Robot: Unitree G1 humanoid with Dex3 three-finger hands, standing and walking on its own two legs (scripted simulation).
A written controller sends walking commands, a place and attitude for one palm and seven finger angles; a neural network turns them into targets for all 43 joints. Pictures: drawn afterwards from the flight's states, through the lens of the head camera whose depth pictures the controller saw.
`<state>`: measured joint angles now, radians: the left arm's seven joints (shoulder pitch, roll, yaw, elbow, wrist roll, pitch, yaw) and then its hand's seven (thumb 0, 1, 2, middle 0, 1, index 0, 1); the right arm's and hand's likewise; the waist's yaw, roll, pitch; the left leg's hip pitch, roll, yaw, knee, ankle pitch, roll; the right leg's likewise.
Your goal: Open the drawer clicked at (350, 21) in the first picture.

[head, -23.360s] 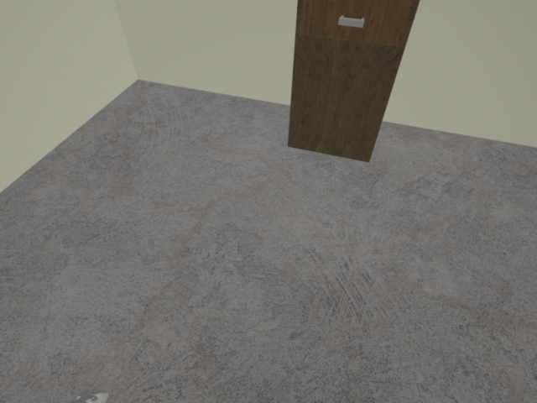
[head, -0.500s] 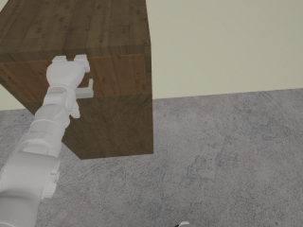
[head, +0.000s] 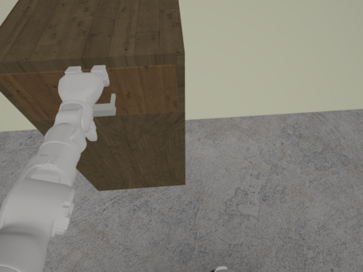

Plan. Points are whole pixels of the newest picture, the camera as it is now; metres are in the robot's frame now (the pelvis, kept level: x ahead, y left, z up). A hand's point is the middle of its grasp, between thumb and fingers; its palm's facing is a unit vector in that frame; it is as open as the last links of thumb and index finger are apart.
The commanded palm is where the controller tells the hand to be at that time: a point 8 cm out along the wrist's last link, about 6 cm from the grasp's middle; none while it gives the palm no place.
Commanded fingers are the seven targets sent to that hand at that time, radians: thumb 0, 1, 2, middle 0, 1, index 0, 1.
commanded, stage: re-aim the fingers above the handle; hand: left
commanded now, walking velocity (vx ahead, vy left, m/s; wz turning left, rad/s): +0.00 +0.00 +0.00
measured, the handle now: (96, 104) +0.55 +0.22 +0.00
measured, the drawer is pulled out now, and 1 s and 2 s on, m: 0.00 0.00 0.00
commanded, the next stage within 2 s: lower the fingers behind the handle in 0.98 s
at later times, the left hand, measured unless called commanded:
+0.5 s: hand (90, 101) +0.50 +0.21 +0.06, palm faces -0.02 +0.01 -1.00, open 13.8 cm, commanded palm +0.47 +0.21 +0.12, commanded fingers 0.00 -0.50 0.30 -0.30 -1.20 -0.30 -1.20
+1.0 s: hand (88, 102) +0.49 +0.21 +0.07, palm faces +0.00 +0.03 -1.00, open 13.8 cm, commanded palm +0.47 +0.20 +0.12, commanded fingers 0.00 -0.50 0.30 -0.30 -1.20 -0.30 -1.20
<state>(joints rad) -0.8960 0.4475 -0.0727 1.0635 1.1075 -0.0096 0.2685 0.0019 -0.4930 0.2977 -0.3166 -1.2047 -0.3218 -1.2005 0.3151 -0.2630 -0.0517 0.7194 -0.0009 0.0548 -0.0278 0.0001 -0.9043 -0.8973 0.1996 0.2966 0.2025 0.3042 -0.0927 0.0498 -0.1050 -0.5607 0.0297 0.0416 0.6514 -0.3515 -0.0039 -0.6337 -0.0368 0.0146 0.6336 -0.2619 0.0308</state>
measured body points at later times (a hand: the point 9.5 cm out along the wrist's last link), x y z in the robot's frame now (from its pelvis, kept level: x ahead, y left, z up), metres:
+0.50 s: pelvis +0.01 +0.00 +0.00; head +0.10 -0.02 +0.44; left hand +0.50 +0.20 +0.12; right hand +0.02 -0.27 -0.14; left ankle -0.03 +0.12 -0.72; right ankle +0.02 -0.14 -0.72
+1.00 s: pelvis +0.00 +0.00 +0.00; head +0.08 -0.02 +0.44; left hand +0.49 +0.20 +0.13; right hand +0.06 -0.27 -0.14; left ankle -0.03 +0.12 -0.72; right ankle +0.02 -0.14 -0.72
